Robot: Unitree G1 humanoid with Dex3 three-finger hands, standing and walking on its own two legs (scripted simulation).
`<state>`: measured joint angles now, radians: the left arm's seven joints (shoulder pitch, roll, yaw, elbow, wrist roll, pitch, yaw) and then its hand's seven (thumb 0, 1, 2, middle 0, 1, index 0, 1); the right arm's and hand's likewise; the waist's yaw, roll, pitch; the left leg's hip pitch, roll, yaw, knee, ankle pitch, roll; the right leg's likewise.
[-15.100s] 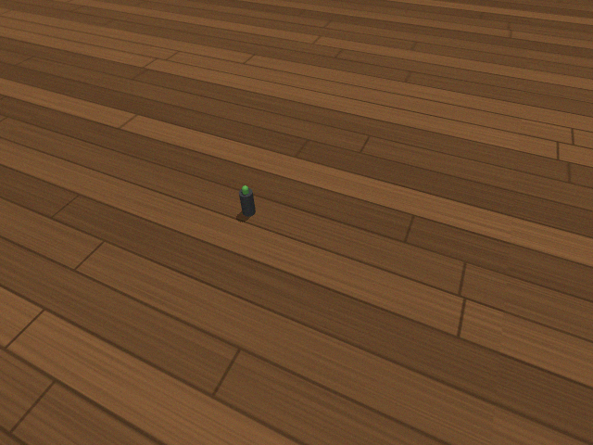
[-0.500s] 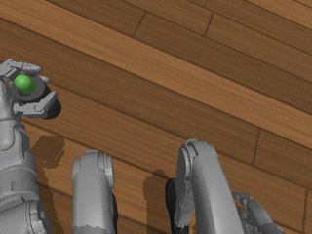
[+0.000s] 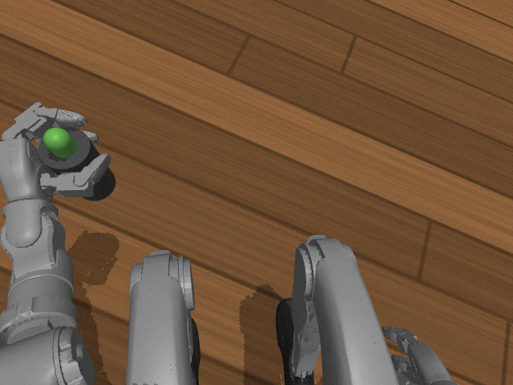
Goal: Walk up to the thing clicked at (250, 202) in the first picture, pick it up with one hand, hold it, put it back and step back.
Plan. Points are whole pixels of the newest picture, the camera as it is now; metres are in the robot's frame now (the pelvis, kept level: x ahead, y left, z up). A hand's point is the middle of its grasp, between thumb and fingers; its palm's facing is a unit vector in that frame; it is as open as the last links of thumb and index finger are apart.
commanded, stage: lift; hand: left
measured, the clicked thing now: (78, 162) +0.46 +0.25 -0.05
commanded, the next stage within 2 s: none
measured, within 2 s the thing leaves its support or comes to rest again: neither
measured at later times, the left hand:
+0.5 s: hand (44, 139) +0.43 +0.23 +0.08, palm faces +0.14 -0.99 -0.04, open 8.1 cm
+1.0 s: hand out of the picture +0.39 +0.22 +0.25, palm faces +0.18 -0.98 -0.02, open 8.0 cm
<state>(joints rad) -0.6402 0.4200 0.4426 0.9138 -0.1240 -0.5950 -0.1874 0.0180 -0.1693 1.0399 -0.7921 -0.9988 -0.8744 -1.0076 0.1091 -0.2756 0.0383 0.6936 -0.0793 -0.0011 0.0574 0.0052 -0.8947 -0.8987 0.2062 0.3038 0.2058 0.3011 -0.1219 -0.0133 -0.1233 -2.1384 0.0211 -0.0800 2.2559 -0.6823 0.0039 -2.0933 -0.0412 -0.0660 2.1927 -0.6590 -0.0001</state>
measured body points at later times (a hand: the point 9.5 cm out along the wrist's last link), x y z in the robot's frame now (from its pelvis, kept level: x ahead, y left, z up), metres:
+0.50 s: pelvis +0.01 +0.00 +0.07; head +0.19 +0.03 +0.48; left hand +0.41 +0.29 +0.08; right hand +0.16 -0.26 -0.05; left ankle +0.09 +0.12 -0.34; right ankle +0.10 -0.12 -0.34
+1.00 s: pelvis +0.04 +0.00 +0.22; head +0.15 +0.03 +0.65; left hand +0.37 +0.27 +0.25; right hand +0.21 -0.24 +0.11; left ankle +0.09 +0.12 -0.34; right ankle +0.10 -0.12 -0.34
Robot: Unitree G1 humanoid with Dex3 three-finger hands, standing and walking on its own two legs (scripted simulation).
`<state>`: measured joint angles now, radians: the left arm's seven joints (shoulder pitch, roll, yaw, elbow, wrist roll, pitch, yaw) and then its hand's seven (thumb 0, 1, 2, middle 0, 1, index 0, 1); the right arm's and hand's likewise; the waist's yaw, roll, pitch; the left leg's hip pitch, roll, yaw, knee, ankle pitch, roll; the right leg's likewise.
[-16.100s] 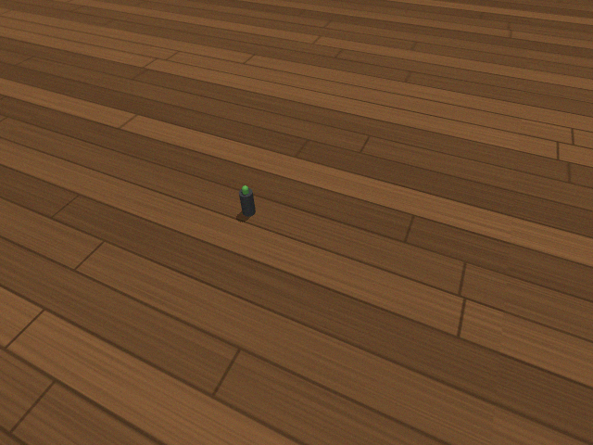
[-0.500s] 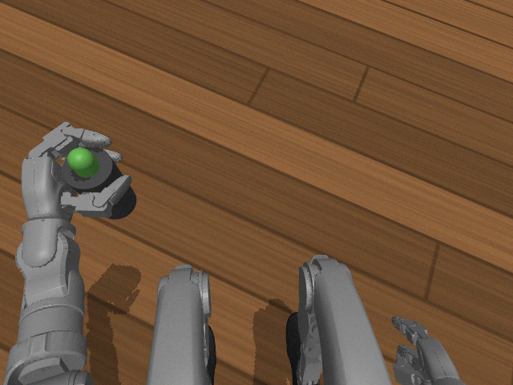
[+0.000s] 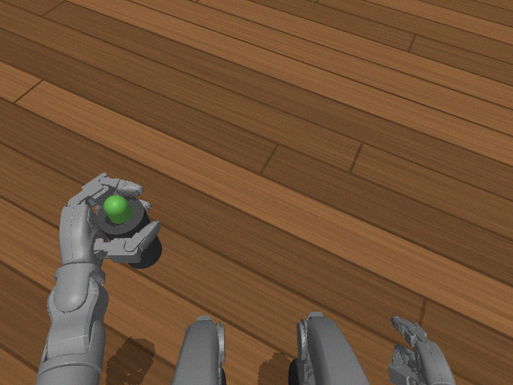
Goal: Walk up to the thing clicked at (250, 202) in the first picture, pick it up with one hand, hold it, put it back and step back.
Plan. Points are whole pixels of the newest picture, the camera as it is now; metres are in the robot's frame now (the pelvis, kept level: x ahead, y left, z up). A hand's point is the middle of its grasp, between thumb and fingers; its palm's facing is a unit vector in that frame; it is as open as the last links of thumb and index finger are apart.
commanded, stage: lift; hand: left
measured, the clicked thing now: (130, 229) +0.36 +0.20 +0.00
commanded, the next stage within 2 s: hold in 1.12 s
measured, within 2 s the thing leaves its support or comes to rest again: neither
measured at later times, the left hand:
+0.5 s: hand (115, 186) +0.37 +0.19 +0.12, palm faces +0.12 -0.99 -0.02, open 8.0 cm
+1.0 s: hand (113, 163) +0.37 +0.18 +0.16, palm faces +0.12 -0.99 -0.01, open 8.0 cm
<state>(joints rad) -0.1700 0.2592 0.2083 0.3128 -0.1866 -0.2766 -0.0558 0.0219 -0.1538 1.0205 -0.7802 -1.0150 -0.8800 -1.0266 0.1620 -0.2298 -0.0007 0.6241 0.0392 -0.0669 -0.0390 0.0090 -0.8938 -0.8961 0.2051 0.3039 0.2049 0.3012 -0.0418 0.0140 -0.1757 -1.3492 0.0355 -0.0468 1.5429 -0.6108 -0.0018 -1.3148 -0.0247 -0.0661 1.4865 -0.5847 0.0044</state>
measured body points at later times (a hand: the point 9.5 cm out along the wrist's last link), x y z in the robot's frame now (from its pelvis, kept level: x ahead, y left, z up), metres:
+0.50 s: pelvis +0.03 +0.00 +0.08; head +0.11 +0.01 +0.52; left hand +0.36 +0.24 +0.12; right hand +0.16 -0.24 -0.03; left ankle +0.05 +0.12 -0.56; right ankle +0.06 -0.13 -0.56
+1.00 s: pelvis +0.04 -0.01 +0.12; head +0.10 +0.00 +0.56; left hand +0.36 +0.23 +0.16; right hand +0.17 -0.25 +0.01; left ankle +0.05 +0.12 -0.56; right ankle +0.06 -0.13 -0.56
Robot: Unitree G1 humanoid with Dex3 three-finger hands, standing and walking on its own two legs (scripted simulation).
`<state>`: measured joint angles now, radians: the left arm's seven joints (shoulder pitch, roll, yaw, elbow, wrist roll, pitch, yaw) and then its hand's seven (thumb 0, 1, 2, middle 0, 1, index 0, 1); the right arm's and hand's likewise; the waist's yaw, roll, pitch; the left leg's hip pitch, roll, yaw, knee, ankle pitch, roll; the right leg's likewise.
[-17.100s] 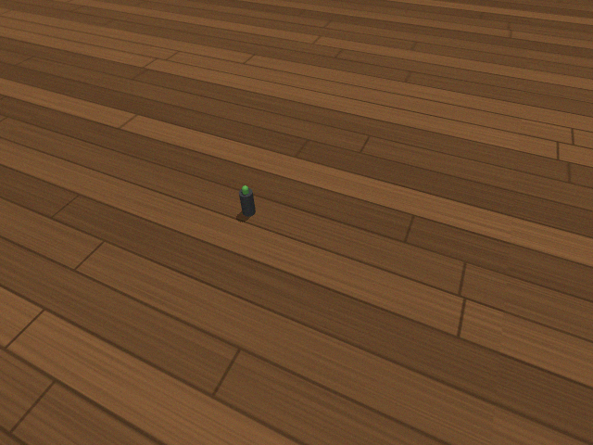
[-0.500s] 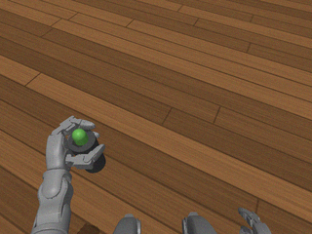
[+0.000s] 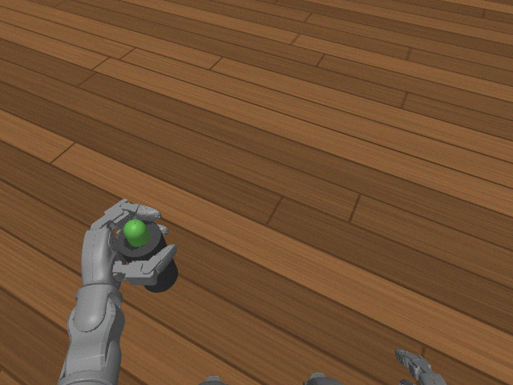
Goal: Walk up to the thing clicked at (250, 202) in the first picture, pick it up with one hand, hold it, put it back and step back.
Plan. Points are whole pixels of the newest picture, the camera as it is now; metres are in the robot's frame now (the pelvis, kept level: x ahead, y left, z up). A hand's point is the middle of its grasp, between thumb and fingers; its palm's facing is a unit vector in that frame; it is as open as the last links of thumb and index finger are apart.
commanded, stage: lift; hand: left
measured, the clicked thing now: (147, 253) +0.34 +0.18 +0.01
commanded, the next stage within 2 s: hold in 0.12 s
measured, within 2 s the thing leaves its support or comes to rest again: neither
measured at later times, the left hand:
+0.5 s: hand (147, 243) +0.33 +0.17 +0.06, palm faces +0.11 -0.99 +0.00, open 8.0 cm
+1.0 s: hand (146, 241) +0.32 +0.17 +0.07, palm faces +0.11 -0.99 +0.00, open 8.0 cm
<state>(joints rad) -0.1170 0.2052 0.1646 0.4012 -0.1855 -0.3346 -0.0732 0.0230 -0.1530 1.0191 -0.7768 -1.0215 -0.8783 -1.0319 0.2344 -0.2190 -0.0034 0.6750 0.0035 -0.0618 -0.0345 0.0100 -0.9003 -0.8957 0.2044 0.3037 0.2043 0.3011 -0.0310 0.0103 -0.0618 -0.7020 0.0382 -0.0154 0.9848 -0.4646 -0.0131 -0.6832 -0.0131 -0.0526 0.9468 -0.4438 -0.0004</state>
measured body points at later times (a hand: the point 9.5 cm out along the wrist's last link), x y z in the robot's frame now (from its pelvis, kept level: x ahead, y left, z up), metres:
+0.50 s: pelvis +0.00 +0.00 +0.01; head +0.04 +0.00 +0.46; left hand +0.31 +0.22 +0.06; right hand +0.13 -0.25 -0.10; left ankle +0.01 +0.12 -0.68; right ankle +0.02 -0.12 -0.68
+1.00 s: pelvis +0.00 +0.00 +0.02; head +0.04 +0.00 +0.47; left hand +0.31 +0.22 +0.07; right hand +0.13 -0.25 -0.09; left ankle +0.01 +0.12 -0.68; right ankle +0.02 -0.12 -0.68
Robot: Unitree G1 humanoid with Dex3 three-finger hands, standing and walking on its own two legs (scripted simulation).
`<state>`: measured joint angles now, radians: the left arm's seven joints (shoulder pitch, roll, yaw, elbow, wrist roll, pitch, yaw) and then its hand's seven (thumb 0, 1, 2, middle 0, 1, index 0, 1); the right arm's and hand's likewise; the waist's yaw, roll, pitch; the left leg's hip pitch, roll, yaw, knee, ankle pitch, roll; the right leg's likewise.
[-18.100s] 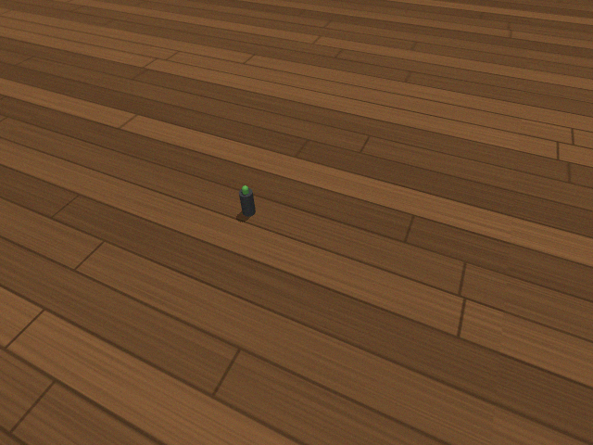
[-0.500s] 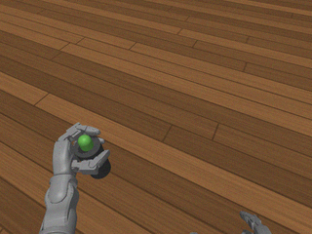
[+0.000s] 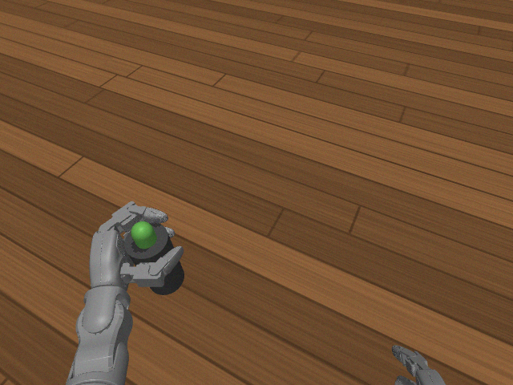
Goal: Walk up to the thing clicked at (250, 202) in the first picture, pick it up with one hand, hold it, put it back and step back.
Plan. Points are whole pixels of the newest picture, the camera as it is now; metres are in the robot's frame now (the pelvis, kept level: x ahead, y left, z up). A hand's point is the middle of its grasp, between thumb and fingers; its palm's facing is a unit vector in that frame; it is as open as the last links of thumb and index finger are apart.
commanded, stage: hold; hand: left
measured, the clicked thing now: (154, 255) +0.33 +0.17 +0.02
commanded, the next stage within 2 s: crouch in 1.82 s
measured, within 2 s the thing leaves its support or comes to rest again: neither
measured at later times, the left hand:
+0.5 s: hand (150, 244) +0.33 +0.17 +0.05, palm faces +0.11 -0.99 +0.01, open 8.0 cm
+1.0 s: hand (148, 248) +0.33 +0.17 +0.05, palm faces +0.11 -0.99 +0.00, open 7.9 cm
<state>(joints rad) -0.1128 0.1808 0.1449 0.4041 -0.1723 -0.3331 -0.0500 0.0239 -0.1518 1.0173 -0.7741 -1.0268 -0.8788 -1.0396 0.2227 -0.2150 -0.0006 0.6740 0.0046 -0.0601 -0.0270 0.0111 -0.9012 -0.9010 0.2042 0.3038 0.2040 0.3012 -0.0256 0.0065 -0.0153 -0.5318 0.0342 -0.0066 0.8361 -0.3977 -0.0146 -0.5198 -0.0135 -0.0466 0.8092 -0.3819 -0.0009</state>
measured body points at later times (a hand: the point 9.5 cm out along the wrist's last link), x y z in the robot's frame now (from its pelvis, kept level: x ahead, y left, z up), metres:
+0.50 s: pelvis +0.00 +0.00 +0.00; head +0.04 +0.01 +0.45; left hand +0.32 +0.23 +0.05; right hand +0.13 -0.24 -0.11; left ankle +0.02 +0.13 -0.70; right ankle +0.02 -0.12 -0.70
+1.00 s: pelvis +0.00 +0.00 +0.00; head +0.03 +0.01 +0.45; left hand +0.31 +0.23 +0.06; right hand +0.13 -0.24 -0.10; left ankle +0.02 +0.13 -0.70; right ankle +0.02 -0.12 -0.70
